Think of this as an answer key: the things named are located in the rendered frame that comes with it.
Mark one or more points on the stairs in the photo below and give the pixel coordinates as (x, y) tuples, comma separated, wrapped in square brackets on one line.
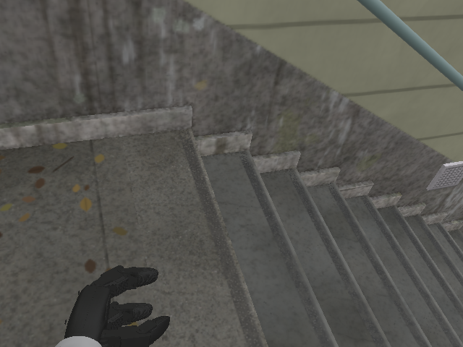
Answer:
[(324, 271)]

